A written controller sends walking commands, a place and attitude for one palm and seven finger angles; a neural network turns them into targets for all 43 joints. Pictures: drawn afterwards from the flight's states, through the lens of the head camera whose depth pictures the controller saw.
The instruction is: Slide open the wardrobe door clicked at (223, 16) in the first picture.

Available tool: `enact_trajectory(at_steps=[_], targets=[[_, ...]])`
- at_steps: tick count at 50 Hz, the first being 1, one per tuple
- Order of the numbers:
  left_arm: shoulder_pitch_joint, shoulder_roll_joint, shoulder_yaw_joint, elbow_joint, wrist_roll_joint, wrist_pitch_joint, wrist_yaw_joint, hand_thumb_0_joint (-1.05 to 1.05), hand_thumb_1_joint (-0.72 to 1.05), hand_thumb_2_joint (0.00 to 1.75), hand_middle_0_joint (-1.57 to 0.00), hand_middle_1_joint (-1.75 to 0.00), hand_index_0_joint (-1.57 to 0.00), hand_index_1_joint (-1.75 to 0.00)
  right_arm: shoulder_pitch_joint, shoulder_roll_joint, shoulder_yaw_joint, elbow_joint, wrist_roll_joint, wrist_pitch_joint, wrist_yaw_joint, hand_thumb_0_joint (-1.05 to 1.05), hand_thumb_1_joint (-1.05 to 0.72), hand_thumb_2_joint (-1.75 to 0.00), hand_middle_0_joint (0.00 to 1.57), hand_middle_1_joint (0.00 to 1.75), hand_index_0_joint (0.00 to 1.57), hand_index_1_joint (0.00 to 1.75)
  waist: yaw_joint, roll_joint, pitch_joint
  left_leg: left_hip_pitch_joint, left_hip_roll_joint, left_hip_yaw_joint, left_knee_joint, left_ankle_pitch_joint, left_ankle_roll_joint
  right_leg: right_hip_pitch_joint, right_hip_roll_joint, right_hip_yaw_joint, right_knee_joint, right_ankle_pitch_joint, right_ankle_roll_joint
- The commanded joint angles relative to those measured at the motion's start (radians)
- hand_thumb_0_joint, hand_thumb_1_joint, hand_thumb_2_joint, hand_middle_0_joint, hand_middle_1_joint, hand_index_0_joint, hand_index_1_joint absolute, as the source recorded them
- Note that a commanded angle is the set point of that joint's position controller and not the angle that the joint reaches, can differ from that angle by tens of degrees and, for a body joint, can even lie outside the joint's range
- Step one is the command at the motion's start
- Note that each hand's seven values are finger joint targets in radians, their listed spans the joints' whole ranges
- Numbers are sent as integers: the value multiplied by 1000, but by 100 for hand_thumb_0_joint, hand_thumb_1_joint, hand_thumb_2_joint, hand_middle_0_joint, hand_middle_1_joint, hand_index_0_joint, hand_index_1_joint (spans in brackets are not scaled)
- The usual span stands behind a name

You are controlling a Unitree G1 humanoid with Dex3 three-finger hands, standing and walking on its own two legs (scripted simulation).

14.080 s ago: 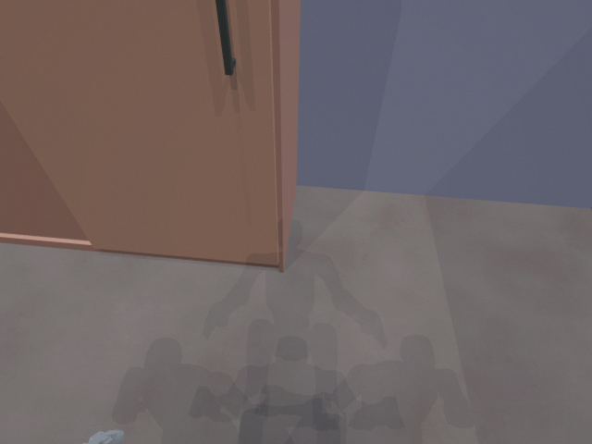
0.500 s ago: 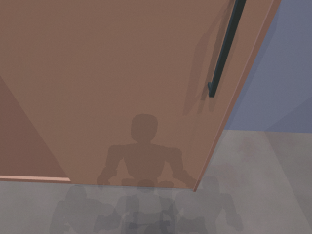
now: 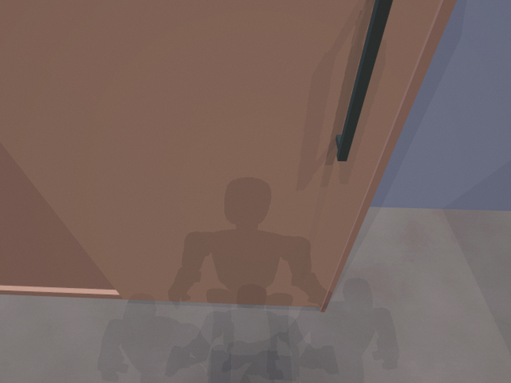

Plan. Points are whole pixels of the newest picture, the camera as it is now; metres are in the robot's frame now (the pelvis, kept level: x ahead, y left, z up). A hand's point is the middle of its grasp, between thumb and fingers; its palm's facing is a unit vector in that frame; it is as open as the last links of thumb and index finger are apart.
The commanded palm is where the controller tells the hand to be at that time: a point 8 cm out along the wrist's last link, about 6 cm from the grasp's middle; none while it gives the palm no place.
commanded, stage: come to a stop and stand still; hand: right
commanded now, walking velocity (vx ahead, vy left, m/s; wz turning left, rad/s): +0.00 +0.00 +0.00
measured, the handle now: (357, 82) +0.51 -0.12 +0.24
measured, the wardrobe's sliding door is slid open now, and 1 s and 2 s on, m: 0.00 0.00 0.00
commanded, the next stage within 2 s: look again from close up in 0.24 s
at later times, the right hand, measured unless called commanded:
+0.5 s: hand out of the picture +0.08 -0.25 -0.16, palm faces +0.00 +0.95 -0.32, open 7.4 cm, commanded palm none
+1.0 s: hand out of the picture +0.09 -0.24 -0.16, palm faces -0.01 +0.96 -0.29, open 7.4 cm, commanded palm none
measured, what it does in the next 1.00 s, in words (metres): stands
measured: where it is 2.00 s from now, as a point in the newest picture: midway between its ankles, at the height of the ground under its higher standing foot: outside the picture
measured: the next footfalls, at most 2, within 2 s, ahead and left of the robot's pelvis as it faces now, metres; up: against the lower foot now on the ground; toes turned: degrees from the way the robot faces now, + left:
none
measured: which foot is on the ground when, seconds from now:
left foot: down 0.00-1.00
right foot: down 0.00-1.00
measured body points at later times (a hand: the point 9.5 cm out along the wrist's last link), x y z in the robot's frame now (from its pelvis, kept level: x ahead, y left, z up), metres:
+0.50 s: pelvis +0.01 -0.01 +0.00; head +0.02 -0.02 +0.45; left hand +0.10 +0.29 -0.12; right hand +0.08 -0.30 -0.14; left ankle +0.07 +0.13 -0.74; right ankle -0.06 -0.08 -0.74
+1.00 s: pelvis +0.01 -0.01 +0.00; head +0.02 -0.02 +0.45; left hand +0.08 +0.28 -0.12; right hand +0.09 -0.29 -0.14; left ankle +0.07 +0.13 -0.74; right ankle -0.06 -0.08 -0.74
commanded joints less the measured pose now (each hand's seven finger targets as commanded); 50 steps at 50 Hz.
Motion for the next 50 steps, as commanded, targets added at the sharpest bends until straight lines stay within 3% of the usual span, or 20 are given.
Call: enact_trajectory(at_steps=[1,7,20,27,50], targets=[[-32,211,39,-59,2,-16,12,0,90,90,-20,-30,-20,-30,-26,-197,-42,-60,1,-23,-18,0,-90,-90,20,30,20,30,-16,-35,-51,172,98,-113,-14,150,39,-151,-170,127,-126,251,18],[-70,227,42,-68,3,-12,14,0,90,90,-20,-30,-20,-30,-37,-201,-42,-65,0,-18,-17,0,-90,-90,20,30,20,30,-16,-28,-46,168,96,-103,-5,182,36,-123,-171,124,-124,322,25],[-100,244,38,-64,0,-5,9,0,90,90,-20,-30,-20,-30,-33,-224,-39,-50,0,-16,-12,0,-90,-90,20,30,20,30,-20,-18,-46,183,104,-106,-39,153,32,-108,-169,131,-148,270,25],[-89,244,37,-48,-1,-6,10,0,90,90,-20,-30,-20,-30,-28,-225,-38,-37,2,-19,-13,0,-90,-90,20,30,20,30,-19,-15,-71,208,109,-97,-32,213,34,-82,-170,129,-144,341,30],[-62,228,34,-14,-1,-13,11,0,90,90,-20,-30,-20,-30,-35,-211,-38,-19,2,-21,-11,0,-90,-90,20,30,20,30,-23,-20,-33,214,114,-101,-77,152,29,-100,-173,142,-188,273,30]])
